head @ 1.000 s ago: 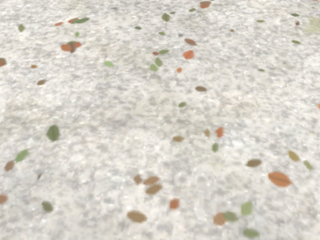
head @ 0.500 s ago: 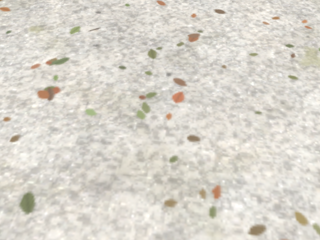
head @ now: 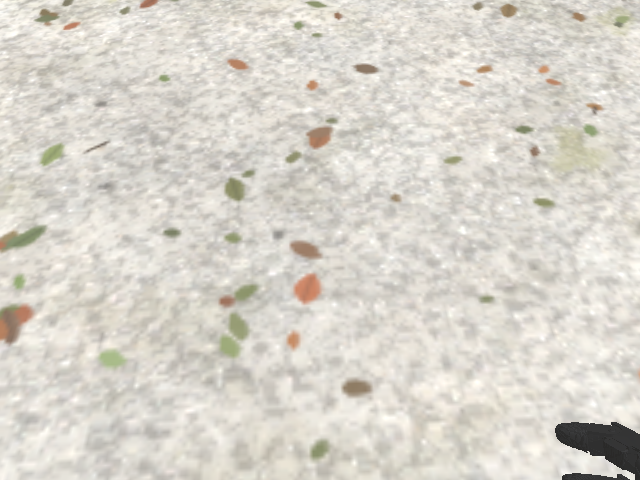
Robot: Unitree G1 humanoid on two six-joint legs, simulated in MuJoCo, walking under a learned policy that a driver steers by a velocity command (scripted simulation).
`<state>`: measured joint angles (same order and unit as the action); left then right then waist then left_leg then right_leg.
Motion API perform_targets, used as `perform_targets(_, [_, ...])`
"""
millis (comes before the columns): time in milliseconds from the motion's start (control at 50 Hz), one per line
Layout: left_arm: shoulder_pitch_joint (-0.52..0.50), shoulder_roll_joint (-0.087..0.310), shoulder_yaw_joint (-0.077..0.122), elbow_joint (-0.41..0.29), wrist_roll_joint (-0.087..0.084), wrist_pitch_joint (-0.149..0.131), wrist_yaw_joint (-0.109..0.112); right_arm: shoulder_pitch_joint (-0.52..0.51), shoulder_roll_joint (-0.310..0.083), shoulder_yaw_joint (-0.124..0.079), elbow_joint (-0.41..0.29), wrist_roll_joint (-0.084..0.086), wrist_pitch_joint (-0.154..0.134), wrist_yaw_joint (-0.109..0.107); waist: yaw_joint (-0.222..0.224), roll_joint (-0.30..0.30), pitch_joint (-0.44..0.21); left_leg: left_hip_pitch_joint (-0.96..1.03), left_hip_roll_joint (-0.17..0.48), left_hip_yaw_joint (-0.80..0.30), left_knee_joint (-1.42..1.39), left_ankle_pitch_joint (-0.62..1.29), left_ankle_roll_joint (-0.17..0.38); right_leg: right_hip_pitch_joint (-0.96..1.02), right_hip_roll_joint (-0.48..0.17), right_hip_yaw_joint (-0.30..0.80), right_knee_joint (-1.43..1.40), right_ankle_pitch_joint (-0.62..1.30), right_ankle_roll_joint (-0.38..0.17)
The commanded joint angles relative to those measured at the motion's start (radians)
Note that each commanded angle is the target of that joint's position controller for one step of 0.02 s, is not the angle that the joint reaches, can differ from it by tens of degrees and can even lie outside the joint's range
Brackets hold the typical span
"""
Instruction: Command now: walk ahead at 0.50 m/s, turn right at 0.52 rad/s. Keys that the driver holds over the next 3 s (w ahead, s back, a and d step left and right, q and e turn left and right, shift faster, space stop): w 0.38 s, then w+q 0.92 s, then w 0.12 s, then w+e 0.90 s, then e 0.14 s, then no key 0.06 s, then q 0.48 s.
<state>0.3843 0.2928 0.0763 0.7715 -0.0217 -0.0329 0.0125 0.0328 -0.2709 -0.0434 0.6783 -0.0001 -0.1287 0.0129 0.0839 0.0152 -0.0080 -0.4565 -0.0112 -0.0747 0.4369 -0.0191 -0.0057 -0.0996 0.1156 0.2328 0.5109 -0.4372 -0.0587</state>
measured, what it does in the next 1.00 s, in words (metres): walks ahead: right foot, then left foot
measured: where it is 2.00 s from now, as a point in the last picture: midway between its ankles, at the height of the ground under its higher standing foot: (314, 265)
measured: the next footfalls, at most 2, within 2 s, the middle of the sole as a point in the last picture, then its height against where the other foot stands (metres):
right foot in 0.48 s outside the picture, level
left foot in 1.00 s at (314, 395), level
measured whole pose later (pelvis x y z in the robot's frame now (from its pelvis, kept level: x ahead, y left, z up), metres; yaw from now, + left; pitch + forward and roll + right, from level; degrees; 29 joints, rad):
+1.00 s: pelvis +0.52 -0.01 -0.01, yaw +11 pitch +2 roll -2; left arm 0.35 0.29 0.08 0.85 -0.02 -0.04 0.02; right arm 0.07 -0.27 -0.05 0.67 0.02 -0.03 0.06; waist 0.06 0.02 0.03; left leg -0.53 0.02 0.05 0.60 -0.13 0.11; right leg 0.08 -0.08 -0.28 0.45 -0.48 0.06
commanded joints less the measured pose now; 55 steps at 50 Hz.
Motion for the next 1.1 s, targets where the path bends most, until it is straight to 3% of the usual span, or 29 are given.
perform_targets(20, [0.028, 0.007, -0.011, -0.106, 0.001, -0.024, 0.002, 0.335, -0.271, -0.090, -0.004, -0.032, -0.013, -0.017, -0.160, 0.127, -0.311, 0.767, 0.345, -0.440, -0.017, -0.173, 0.218, -0.450, -0.020, -0.035, 0.506, 0.109, 0.007])
perform_targets(40, [0.083, 0.045, -0.015, -0.112, -0.013, -0.032, 0.001, 0.380, -0.253, -0.090, 0.028, -0.008, -0.002, -0.006, -0.146, 0.321, -0.333, 0.819, 0.448, -0.752, -0.102, -0.379, 0.294, -0.651, -0.043, -0.066, 0.700, -0.170, 0.027])
perform_targets(60, [0.039, 0.120, 0.002, -0.091, -0.017, -0.030, -0.002, 0.334, -0.162, -0.066, 0.016, 0.003, 0.003, -0.006, -0.163, 0.185, -0.199, 0.714, 0.405, -0.654, -0.127, -0.484, 0.259, -0.710, -0.097, -0.040, 0.781, -0.093, 0.035])
perform_targets(80, [-0.048, 0.131, 0.005, -0.101, -0.006, -0.027, -0.004, 0.292, -0.126, -0.054, 0.012, 0.000, 0.011, -0.006, -0.168, 0.092, -0.097, 0.587, 0.350, -0.492, -0.135, -0.423, 0.220, -0.703, -0.129, -0.078, 0.783, -0.013, 0.039])
perform_targets(100, [-0.102, 0.117, 0.005, -0.118, 0.006, -0.029, -0.006, 0.250, -0.114, -0.046, 0.015, -0.008, 0.017, -0.003, -0.149, 0.055, -0.032, 0.471, 0.306, -0.397, -0.162, -0.323, 0.208, -0.683, -0.150, -0.095, 0.735, 0.041, 0.038])
perform_targets(140, [-0.113, 0.087, 0.005, -0.125, 0.005, -0.027, -0.013, 0.212, -0.088, -0.034, 0.024, -0.014, 0.016, 0.001, -0.106, 0.083, 0.015, 0.339, 0.248, -0.274, -0.211, -0.173, 0.203, -0.608, -0.189, -0.109, 0.643, 0.094, 0.035])
perform_targets(200, [-0.134, 0.045, -0.010, -0.139, 0.012, -0.025, -0.020, 0.222, -0.120, -0.043, 0.048, 0.001, 0.009, 0.002, -0.090, 0.089, 0.009, 0.305, 0.239, -0.180, -0.258, -0.031, 0.234, -0.588, -0.207, -0.154, 0.508, 0.151, 0.049])
perform_targets(280, [-0.251, 0.016, -0.030, -0.165, 0.015, -0.038, -0.031, 0.246, -0.164, -0.052, 0.074, 0.013, 0.021, -0.003, -0.124, 0.062, 0.016, 0.287, 0.211, -0.060, -0.277, 0.041, 0.216, -0.517, -0.207, -0.200, 0.245, 0.354, 0.057])
perform_targets(400, [-0.387, 0.048, -0.023, -0.216, 0.002, -0.051, -0.049, 0.342, -0.196, -0.055, 0.130, 0.033, 0.048, -0.002, -0.159, 0.077, 0.047, 0.375, 0.256, -0.064, -0.222, 0.037, 0.179, -0.437, -0.163, -0.226, 0.046, 0.369, 0.028])
perform_targets(440, [-0.307, 0.076, -0.006, -0.200, 0.006, -0.058, -0.048, 0.330, -0.208, -0.055, 0.138, 0.035, 0.060, -0.006, -0.091, 0.077, 0.017, 0.377, 0.246, -0.063, -0.125, 0.161, 0.152, -0.290, -0.131, -0.247, -0.030, 0.351, 0.001])
perform_targets(460, [-0.187, 0.118, 0.017, -0.164, 0.013, -0.058, -0.040, 0.332, -0.189, -0.046, 0.138, 0.032, 0.061, -0.008, -0.034, 0.057, -0.058, 0.338, 0.198, -0.027, 0.014, 0.263, 0.127, -0.100, -0.120, -0.254, -0.048, 0.355, -0.022])
perform_targets(480, [-0.013, 0.188, 0.041, -0.139, 0.030, -0.056, -0.027, 0.316, -0.136, -0.024, 0.114, 0.013, 0.055, -0.008, 0.046, -0.012, -0.195, 0.178, 0.140, 0.022, 0.282, 0.116, 0.083, 0.176, -0.272, -0.107, -0.016, 0.379, -0.080])
perform_targets(500, [0.063, 0.284, 0.060, -0.127, 0.041, -0.044, -0.019, 0.422, -0.024, 0.011, 0.088, 0.006, 0.036, -0.007, 0.013, -0.280, -0.330, -0.194, -0.005, 0.084, 0.655, -0.434, 0.013, 0.496, -0.536, 0.302, -0.080, 0.284, -0.220])
perform_targets(520, [0.095, 0.203, 0.043, -0.118, 0.033, -0.040, -0.021, 0.399, -0.109, -0.009, 0.105, 0.029, 0.025, -0.006, 0.049, -0.237, -0.355, -0.302, 0.009, -0.040, 0.810, -0.562, 0.012, 0.466, -0.545, 0.451, -0.167, 0.123, -0.246])
perform_targets(540, [0.038, 0.158, 0.025, -0.115, 0.024, -0.043, -0.022, 0.324, -0.166, -0.028, 0.085, 0.047, 0.023, -0.005, 0.039, -0.179, -0.203, -0.369, 0.055, -0.041, 0.853, -0.488, 0.019, 0.353, -0.512, 0.306, -0.187, 0.109, -0.204])
perform_targets(580, [-0.090, 0.087, 0.003, -0.116, 0.026, -0.049, -0.028, 0.255, -0.147, -0.031, 0.074, 0.029, 0.038, -0.009, -0.021, -0.130, -0.064, -0.318, 0.119, -0.014, 0.777, -0.345, 0.015, 0.119, -0.427, 0.101, -0.254, 0.191, -0.160])
perform_targets(620, [-0.153, 0.060, 0.000, -0.107, 0.034, -0.066, -0.032, 0.287, -0.109, -0.032, 0.084, 0.029, 0.067, -0.011, -0.077, -0.145, -0.016, -0.215, 0.145, -0.024, 0.729, -0.273, 0.007, -0.021, -0.391, -0.022, -0.327, 0.286, -0.143])
perform_targets(700, [-0.154, 0.087, 0.018, -0.066, 0.040, -0.086, -0.022, 0.243, -0.069, -0.030, 0.061, 0.022, 0.092, -0.011, -0.097, -0.080, 0.023, -0.254, 0.144, -0.044, 0.630, -0.136, -0.011, -0.043, -0.393, -0.181, -0.376, 0.474, -0.148])
perform_targets(800, [-0.119, 0.126, 0.031, -0.028, 0.031, -0.076, -0.005, 0.089, -0.041, -0.016, 0.012, 0.019, 0.085, 0.020, -0.047, -0.058, 0.068, -0.220, 0.126, 0.030, 0.349, 0.082, 0.007, -0.009, -0.369, -0.344, -0.391, 0.498, -0.110])
perform_targets(900, [-0.058, 0.165, 0.047, 0.015, 0.007, -0.044, -0.001, -0.030, -0.054, -0.017, -0.060, 0.021, 0.087, 0.047, -0.015, -0.058, 0.105, -0.244, 0.103, 0.095, 0.216, -0.022, 0.059, 0.156, -0.415, -0.400, -0.324, 0.588, -0.081])
perform_targets(940, [-0.069, 0.193, 0.055, 0.017, 0.000, -0.029, 0.005, -0.004, -0.080, -0.031, -0.075, 0.019, 0.090, 0.052, -0.049, -0.089, 0.062, -0.152, 0.047, 0.153, 0.206, -0.127, 0.096, 0.197, -0.416, -0.430, -0.208, 0.895, -0.058])
perform_targets(960, [-0.077, 0.207, 0.058, 0.014, -0.003, -0.020, 0.009, 0.062, -0.105, -0.046, -0.066, 0.020, 0.093, 0.051, -0.091, -0.106, 0.012, -0.054, 0.005, 0.185, 0.206, -0.177, 0.118, 0.200, -0.408, -0.445, -0.095, 1.060, -0.045])
perform_targets(980, [-0.094, 0.208, 0.056, 0.010, -0.007, -0.011, 0.013, 0.202, -0.147, -0.073, -0.033, 0.023, 0.094, 0.045, -0.173, -0.095, -0.061, 0.140, -0.045, 0.203, 0.149, -0.146, 0.150, 0.151, -0.376, -0.474, 0.096, 1.120, -0.019])
perform_targets(1000, [-0.083, 0.184, 0.044, 0.000, 0.004, -0.015, 0.018, 0.372, -0.223, -0.110, 0.011, 0.025, 0.102, 0.027, -0.249, -0.041, -0.152, 0.443, -0.022, 0.104, 0.120, -0.102, 0.195, -0.049, -0.337, -0.479, 0.365, 0.934, 0.026])
perform_targets(1020, [0.009, 0.035, -0.004, -0.057, 0.048, -0.039, 0.004, 0.377, -0.352, -0.133, 0.014, 0.034, 0.102, 0.013, -0.143, 0.249, -0.219, 0.802, 0.251, -0.432, 0.069, -0.192, 0.372, -0.530, -0.155, -0.437, 0.750, 0.008, 0.099])
perform_targets(1040, [-0.064, 0.073, -0.009, -0.073, 0.017, -0.082, -0.008, 0.404, -0.299, -0.111, -0.024, 0.025, 0.086, 0.017, -0.192, 0.165, -0.391, 0.889, 0.353, -0.779, -0.110, -0.338, 0.450, -0.661, -0.082, -0.178, 0.899, -0.172, 0.095])
perform_targets(1060, [-0.178, 0.135, 0.008, -0.104, -0.024, -0.104, -0.018, 0.382, -0.232, -0.092, -0.014, 0.015, 0.074, 0.021, -0.220, 0.093, -0.265, 0.823, 0.326, -0.642, -0.141, -0.282, 0.387, -0.750, -0.136, -0.140, 0.895, -0.084, 0.069])
perform_targets(1080, [-0.201, 0.121, 0.001, -0.112, -0.020, -0.116, -0.015, 0.331, -0.203, -0.083, -0.016, 0.019, 0.066, 0.019, -0.182, 0.045, -0.170, 0.684, 0.284, -0.517, -0.135, -0.210, 0.352, -0.736, -0.178, -0.146, 0.814, 0.001, 0.051])
perform_targets(1100, [-0.202, 0.122, 0.004, -0.100, 0.009, -0.117, -0.007, 0.257, -0.165, -0.071, -0.028, 0.020, 0.066, 0.017, -0.136, 0.002, -0.102, 0.533, 0.244, -0.417, -0.139, -0.109, 0.323, -0.672, -0.212, -0.148, 0.725, 0.052, 0.054])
